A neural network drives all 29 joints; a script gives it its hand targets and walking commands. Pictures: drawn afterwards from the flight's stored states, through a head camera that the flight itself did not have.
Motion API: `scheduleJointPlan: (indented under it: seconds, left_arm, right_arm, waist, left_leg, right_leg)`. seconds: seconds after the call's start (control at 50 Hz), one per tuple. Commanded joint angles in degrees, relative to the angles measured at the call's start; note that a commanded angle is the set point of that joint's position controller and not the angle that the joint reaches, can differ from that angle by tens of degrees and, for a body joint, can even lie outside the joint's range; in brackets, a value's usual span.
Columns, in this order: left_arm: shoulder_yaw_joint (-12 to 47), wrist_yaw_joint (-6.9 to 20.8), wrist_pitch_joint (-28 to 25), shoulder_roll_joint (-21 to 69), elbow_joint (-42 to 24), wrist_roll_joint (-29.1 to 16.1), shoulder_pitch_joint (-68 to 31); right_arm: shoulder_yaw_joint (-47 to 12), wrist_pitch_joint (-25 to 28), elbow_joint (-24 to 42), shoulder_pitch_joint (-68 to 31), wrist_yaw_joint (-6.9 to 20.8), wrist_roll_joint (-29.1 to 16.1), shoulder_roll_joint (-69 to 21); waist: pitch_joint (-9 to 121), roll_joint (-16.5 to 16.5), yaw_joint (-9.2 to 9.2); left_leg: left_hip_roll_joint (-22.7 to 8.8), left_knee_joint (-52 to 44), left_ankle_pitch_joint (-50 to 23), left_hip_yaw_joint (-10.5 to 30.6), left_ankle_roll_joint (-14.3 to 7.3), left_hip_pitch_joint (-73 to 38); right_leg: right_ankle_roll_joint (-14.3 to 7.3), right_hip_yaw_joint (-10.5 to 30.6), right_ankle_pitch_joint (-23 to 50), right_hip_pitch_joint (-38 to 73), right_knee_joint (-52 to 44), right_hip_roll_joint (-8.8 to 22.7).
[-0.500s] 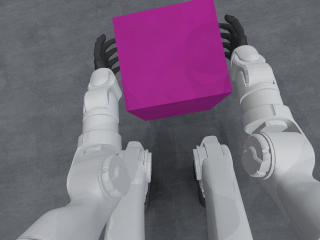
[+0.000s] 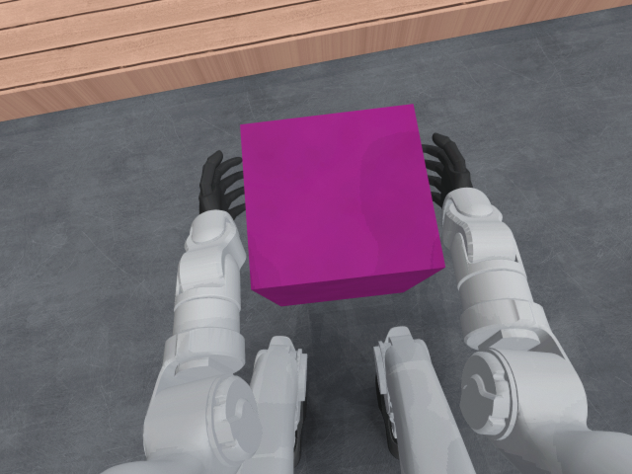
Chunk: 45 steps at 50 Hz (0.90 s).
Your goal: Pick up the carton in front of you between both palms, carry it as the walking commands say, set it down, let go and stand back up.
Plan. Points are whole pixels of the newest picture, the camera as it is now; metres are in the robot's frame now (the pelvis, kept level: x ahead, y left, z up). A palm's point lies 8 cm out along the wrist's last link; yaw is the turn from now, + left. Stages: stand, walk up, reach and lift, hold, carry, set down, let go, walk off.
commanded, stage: reach and lift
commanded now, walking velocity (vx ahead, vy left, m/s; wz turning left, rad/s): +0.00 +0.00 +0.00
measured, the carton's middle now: (335, 222) +0.44 -0.01 -0.12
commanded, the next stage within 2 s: hold in 1.88 s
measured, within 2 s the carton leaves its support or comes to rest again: neither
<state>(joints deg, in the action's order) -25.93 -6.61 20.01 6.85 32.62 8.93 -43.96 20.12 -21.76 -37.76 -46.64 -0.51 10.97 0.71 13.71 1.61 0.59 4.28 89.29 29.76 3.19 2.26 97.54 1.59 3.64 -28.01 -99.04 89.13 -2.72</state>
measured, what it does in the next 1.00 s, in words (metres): rises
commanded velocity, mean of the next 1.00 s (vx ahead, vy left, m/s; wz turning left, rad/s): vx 0.00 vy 0.00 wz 0.00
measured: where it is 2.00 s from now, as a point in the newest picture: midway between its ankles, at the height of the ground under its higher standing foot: (343, 432)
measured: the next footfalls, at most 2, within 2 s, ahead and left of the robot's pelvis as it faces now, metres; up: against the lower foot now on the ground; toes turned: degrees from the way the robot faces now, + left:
none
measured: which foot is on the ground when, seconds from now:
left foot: down 0.00-1.00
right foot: down 0.00-1.00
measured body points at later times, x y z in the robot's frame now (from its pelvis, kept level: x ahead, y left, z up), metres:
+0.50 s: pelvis +0.05 +0.00 +0.14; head +0.13 -0.01 +0.58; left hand +0.41 +0.15 +0.11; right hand +0.40 -0.16 +0.11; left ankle +0.08 +0.13 -0.53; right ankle +0.09 -0.12 -0.53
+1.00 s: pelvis +0.06 +0.01 +0.21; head +0.03 +0.01 +0.66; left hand +0.38 +0.15 +0.23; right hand +0.36 -0.15 +0.23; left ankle +0.08 +0.13 -0.53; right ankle +0.09 -0.12 -0.53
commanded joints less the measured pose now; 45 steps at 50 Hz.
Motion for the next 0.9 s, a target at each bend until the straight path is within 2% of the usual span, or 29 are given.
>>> scheduleJointPlan:
  seconds: [0.0,0.26,0.5,0.76,0.82,0.88]
  left_arm:
    - [36.2,16.1,0.4,60.9,4.7,-8.6,-33.7]
    - [35.7,17.0,-0.6,60.8,6.1,-5.7,-20.0]
    - [39.1,17.7,0.9,61.4,3.0,-4.8,-8.0]
    - [43.8,19.1,8.8,61.7,-4.8,-6.5,1.4]
    - [43.7,19.6,11.1,60.9,-6.2,-6.6,2.6]
    - [41.0,20.0,13.1,59.2,-5.5,-5.2,2.9]
  right_arm:
    - [-31.5,1.7,0.9,-32.4,13.3,-9.5,-63.6]
    - [-31.7,2.8,2.0,-19.5,12.3,-7.5,-65.6]
    - [-35.3,1.5,6.6,-8.4,12.3,-7.5,-65.8]
    - [-39.1,-6.4,15.1,0.1,13.6,-9.1,-65.3]
    - [-38.9,-8.9,16.8,1.0,13.8,-9.0,-64.3]
    - [-36.3,-10.9,16.3,1.5,14.0,-7.5,-62.9]
  waist:
    - [47.0,-3.6,-0.95]
    - [34.2,-2.9,-0.55]
    - [24.0,-2.2,-0.73]
    - [10.1,-1.2,-0.88]
    - [5.5,-1.1,-1.17]
    - [-0.5,-1.0,-1.28]
  left_leg:
    - [6.6,-13.4,-11.5,-4.8,-0.2,-26.6]
    - [5.2,-28.1,-13.4,-1.6,-1.5,-41.7]
    - [3.5,-43.3,-21.3,1.2,-2.2,-61.6]
    - [1.2,-60.1,-29.7,2.6,-2.0,-82.6]
    - [1.0,-63.4,-28.4,2.5,-1.8,-85.4]
    - [0.7,-66.1,-23.8,2.1,-1.9,-85.7]
  right_leg:
    - [-0.4,-4.8,13.5,38.1,-13.1,-6.5]
    - [-1.1,-1.2,15.6,54.2,-27.9,-5.3]
    - [-1.5,0.7,22.7,71.3,-42.5,-4.2]
    - [-1.5,0.9,28.9,89.6,-58.8,-2.8]
    - [-1.7,0.7,27.1,91.9,-62.2,-2.6]
    - [-2.0,0.4,22.5,91.9,-64.9,-2.5]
